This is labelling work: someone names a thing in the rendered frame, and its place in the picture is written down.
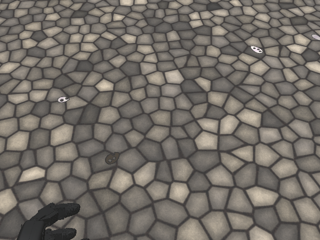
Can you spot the robot left hand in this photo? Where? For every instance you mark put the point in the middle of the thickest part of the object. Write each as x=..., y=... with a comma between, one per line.
x=35, y=228

